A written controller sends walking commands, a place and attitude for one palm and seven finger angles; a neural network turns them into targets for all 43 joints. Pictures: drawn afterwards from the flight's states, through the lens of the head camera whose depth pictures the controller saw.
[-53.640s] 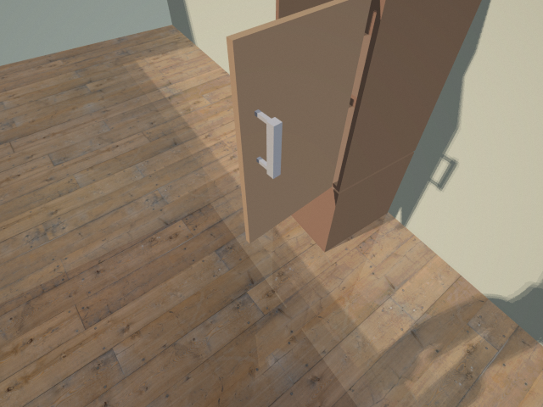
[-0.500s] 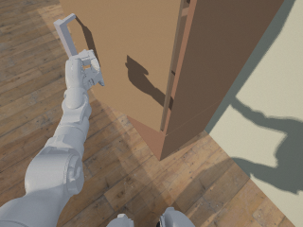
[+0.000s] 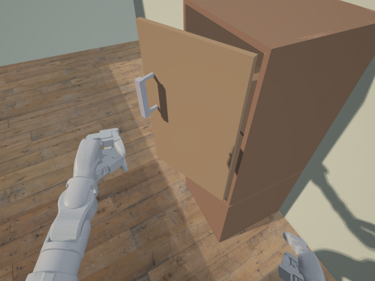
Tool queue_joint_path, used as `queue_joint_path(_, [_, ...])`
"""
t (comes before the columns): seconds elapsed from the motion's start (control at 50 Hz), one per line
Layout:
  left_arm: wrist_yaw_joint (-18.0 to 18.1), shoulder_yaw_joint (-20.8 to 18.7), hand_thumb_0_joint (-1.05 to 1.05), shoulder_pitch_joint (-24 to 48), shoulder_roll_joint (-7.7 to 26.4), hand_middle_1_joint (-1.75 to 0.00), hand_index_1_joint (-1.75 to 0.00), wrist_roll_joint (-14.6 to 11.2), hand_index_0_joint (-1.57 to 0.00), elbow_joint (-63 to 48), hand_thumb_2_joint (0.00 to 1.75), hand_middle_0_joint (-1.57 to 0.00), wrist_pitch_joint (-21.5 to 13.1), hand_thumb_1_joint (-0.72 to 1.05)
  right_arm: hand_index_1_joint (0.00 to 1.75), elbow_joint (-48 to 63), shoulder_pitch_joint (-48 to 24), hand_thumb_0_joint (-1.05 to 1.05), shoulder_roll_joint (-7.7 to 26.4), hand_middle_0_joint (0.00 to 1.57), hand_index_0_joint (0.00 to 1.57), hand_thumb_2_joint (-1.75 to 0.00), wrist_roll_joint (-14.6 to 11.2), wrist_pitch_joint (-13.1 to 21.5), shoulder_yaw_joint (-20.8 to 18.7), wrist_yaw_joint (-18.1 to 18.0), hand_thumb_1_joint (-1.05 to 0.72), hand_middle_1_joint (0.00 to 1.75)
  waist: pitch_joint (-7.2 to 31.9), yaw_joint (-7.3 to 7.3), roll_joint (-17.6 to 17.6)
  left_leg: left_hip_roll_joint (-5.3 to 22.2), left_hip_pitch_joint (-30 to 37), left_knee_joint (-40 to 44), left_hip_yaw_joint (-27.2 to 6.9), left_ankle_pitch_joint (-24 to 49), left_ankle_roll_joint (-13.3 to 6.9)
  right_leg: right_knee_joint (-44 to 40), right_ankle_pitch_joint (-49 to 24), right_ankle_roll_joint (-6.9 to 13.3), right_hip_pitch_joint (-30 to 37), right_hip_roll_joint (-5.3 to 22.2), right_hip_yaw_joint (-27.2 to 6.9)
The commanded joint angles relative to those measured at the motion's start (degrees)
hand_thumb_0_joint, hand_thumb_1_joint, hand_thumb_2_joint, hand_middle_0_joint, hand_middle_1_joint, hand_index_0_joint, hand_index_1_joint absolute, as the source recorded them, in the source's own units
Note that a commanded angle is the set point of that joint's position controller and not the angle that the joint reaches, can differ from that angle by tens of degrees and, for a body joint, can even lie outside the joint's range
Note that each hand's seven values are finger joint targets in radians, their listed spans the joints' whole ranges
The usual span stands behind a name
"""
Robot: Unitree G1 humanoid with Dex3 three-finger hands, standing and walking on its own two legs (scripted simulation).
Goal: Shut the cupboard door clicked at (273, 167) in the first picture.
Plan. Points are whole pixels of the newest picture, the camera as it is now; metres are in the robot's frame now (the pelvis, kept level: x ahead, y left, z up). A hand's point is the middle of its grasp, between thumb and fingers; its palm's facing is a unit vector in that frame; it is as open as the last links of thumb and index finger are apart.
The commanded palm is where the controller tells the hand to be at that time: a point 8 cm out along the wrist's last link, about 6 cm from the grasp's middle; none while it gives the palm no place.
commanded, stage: draw the hand back to the body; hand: left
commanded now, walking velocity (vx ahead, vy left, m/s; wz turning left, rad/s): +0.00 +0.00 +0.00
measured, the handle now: (147, 95) +0.65 +0.17 +0.04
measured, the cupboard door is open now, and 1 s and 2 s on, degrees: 25 25 25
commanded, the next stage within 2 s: step back with the hand held close in 0.98 s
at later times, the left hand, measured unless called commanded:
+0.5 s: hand (39, 186) +0.22 +0.25 +0.17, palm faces +0.38 -0.85 -0.37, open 5.3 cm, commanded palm +0.17 +0.30 +0.18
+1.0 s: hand (24, 196) +0.20 +0.26 +0.18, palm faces +0.46 -0.80 -0.39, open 7.4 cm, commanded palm +0.15 +0.30 +0.19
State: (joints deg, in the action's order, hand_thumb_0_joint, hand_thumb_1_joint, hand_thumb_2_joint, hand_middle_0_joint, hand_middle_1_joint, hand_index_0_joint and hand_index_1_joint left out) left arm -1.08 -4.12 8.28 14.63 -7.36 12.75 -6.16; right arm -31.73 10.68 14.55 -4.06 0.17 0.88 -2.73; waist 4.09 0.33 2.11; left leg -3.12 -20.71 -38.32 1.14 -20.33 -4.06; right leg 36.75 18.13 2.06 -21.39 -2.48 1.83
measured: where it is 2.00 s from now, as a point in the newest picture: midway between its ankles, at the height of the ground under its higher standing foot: outside the picture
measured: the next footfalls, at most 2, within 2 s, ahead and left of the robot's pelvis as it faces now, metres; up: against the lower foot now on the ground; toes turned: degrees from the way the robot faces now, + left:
none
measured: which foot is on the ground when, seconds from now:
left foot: down 0.00-1.00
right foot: down 0.00-1.00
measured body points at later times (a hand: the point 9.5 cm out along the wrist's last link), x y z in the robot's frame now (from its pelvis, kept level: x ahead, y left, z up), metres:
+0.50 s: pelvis +0.02 +0.01 +0.02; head -0.01 -0.02 +0.47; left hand +0.20 +0.30 +0.19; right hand +0.20 -0.20 -0.08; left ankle +0.00 +0.07 -0.72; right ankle +0.01 -0.10 -0.72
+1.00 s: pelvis +0.01 -0.01 +0.02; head -0.02 -0.03 +0.47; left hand +0.17 +0.30 +0.20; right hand +0.21 -0.22 -0.06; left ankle +0.00 +0.07 -0.72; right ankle +0.01 -0.10 -0.72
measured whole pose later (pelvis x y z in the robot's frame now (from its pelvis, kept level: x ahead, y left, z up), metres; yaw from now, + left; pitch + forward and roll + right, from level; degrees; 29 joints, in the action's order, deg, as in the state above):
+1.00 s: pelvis +0.01 -0.01 +0.02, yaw +1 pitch -4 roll -1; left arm 6.0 -18.8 -26.3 20.3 -4.1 -22.6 -3.7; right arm -36.0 11.1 12.8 -1.5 5.4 1.5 -3.7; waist 0.8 3.7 3.9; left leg -3.2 -5.4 -25.0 -0.2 -15.5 -3.4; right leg 23.5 13.6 2.4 -5.9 -2.6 2.3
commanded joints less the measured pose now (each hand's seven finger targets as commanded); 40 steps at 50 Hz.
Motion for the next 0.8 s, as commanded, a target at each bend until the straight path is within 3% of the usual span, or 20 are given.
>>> queue_joint_path(0.0, [3.64, -2.96, 0.0, 13.28, 8.83, -1.17, -1.17, 1.18, -1.0, -20.2, 0.9, -1.0, -1.22, 0.9, 0.3, 8.11, -4.73, 0.0, 4.7, 0.2, 0.2, -0.9, 0.57, 1.63, -0.6, -1.59, -0.9, 0.3, 6.84, -0.7, -0.51, 3.62, 7.7, 11.56, -4.26, 9.23, 2.03, -9.69, -9.35, -0.44, 8.63, 2.58, -2.72])
queue_joint_path(0.12, [5.11, -5.36, 0.0, 3.53, 9.91, -0.99, -0.99, 2.14, -0.83, -28.14, 0.9, -0.83, 0.79, 0.9, 0.3, 8.27, -6.14, 0.0, 4.27, 0.2, 0.2, -0.9, 1.33, 1.44, 0.38, -1.79, -0.9, 0.3, 4.86, 0.21, 3.38, 4.11, 12.48, 15.5, -5.01, 13.77, 2.88, -12.92, -12.44, 0.03, 13.21, 2.41, -1.72])
queue_joint_path(0.14, [5.18, -6.06, 0.0, 0.65, 10.45, -0.96, -0.96, 2.21, -0.81, -28.5, 0.9, -0.81, 1.12, 0.9, 0.3, 8.04, -6.34, 0.0, 4.5, 0.2, 0.2, -0.9, 1.56, 1.59, 0.37, -1.77, -0.9, 0.3, 4.04, 0.53, 1.91, 4.34, 12.61, 16.02, -5.11, 15.11, 2.91, -13.58, -13.2, 0.05, 13.82, 2.27, -1.55])
queue_joint_path(0.18, [5.44, -6.97, 0.0, -2.62, 10.79, -0.9, -0.9, 2.35, -0.75, -33.02, 0.9, -0.75, 1.13, 0.9, 0.3, 8.42, -6.66, 0.0, 4.29, 0.2, 0.2, -0.9, 1.73, 1.84, 0.41, -1.49, -0.9, 0.3, 5.43, 0.88, 2.36, 4.68, 14.46, 16.7, -5.27, 18.86, 3.26, -13.83, -15.23, 0.03, 15.61, 2.32, -1.36])
queue_joint_path(0.26, [5.98, -8.84, 0.0, -8.77, 11.51, -0.78, -0.78, 2.69, -0.64, -38.25, 0.9, -0.64, 1.2, 0.9, 0.3, 8.02, -7.31, 0.0, 4.25, 0.2, 0.2, -0.9, 2.3, 2.81, 0.45, -1.02, -0.9, 0.3, 3.44, 1.3, 3.71, 4.93, 14.86, 18.15, -5.75, 20.4, 3.98, -15.01, -14.94, 0.05, 16.71, 2.33, -1.0])
queue_joint_path(0.34, [6.52, -13.52, 0.0, -15.62, 14.24, -0.66, -0.66, 2.88, -0.53, -40.54, 0.9, -0.53, 1.23, 0.9, 0.3, 7.44, -7.49, 0.0, 4.64, 0.2, 0.2, -0.9, 2.73, 3.53, -0.11, -0.89, -0.9, 0.3, 2.37, 2.18, 0.57, 5.11, 14.5, 18.53, -5.76, 21.89, 4.19, -15.71, -15.19, -0.16, 17.63, 2.07, -0.68])
queue_joint_path(0.5, [7.14, -20.2, 0.0, -26.94, 16.43, -0.42, -0.42, 2.59, -0.31, -46.39, 0.9, -0.31, -0.26, 0.9, 0.3, 6.53, -7.51, 0.0, 4.19, 0.2, 0.2, -0.9, 2.63, 5.25, -0.95, -0.56, -0.9, 0.3, 0.61, 2.95, 2.82, 4.78, 12.89, 18.58, -5.18, 20.97, 4.42, -15.79, -14.39, -0.3, 18.19, 2.43, -0.6])
queue_joint_path(0.58, [7.55, -24.65, 0.0, -32.43, 18.76, -0.3, -0.3, 2.17, -0.2, -48.12, 0.9, -0.2, -0.87, 0.9, 0.3, 6.58, -7.32, 0.0, 4.17, 0.2, 0.2, -0.9, 2.35, 6.17, -1.47, -0.75, -0.9, 0.3, 0.66, 3.66, 1.84, 4.56, 11.87, 18.02, -4.34, 20.68, 4.14, -15.75, -14.93, -0.37, 18.66, 2.49, -0.86])
queue_joint_path(0.6, [7.35, -22.17, 0.0, -31.84, 16.34, -0.3, -0.3, 2.51, -0.2, -47.43, 0.9, -0.2, -0.94, 0.9, 0.3, 6.02, -7.21, 0.0, 4.2, 0.2, 0.2, -0.9, 2.41, 6.34, -1.45, -0.65, -0.9, 0.3, -1.03, 2.93, 2.28, 4.54, 11.87, 18.1, -4.4, 20.19, 4.18, -15.88, -14.26, -0.41, 17.12, 2.51, -0.87])
queue_joint_path(0.66, [7.55, -19.78, 0.0, -28.88, 14.48, -0.3, -0.3, 2.81, -0.2, -45.05, 0.9, -0.2, -0.66, 0.9, 0.3, 5.33, -6.79, 0.0, 5.05, 0.2, 0.2, -0.9, 2.45, 6.87, -1.73, -0.84, -0.9, 0.3, -4.76, 1.9, 1.17, 4.41, 11.23, 18.6, -4.34, 15.11, 3.37, -16.92, -10.47, -0.67, 14.04, 2.7, -1.14])
queue_joint_path(0.74, [8.09, -20.58, 0.0, -26.33, 16.06, -0.3, -0.3, 3.12, -0.2, -45.04, 0.9, -0.2, -1.0, 0.9, 0.3, 5.03, -6.74, 0.0, 5.29, 0.2, 0.2, -0.9, 2.54, 7.28, -1.94, -1.44, -0.9, 0.3, -3.11, 2.2, -0.17, 3.93, 11.65, 18.67, -4.43, 11.41, 2.5, -17.4, -7.49, -0.74, 14.18, 2.79, -1.41])
queue_joint_path(0.78, [8.29, -20.87, 0.0, -26.23, 16.43, -0.3, -0.3, 3.17, -0.2, -46.84, 0.9, -0.2, -1.49, 0.9, 0.3, 5.4, -7.1, 0.0, 4.79, 0.2, 0.2, -0.9, 2.59, 7.62, -1.8, -1.64, -0.9, 0.3, -1.09, 2.6, 0.99, 3.71, 12.27, 18.51, -4.14, 11.7, 2.33, -17.0, -7.57, -0.65, 15.34, 2.99, -1.64])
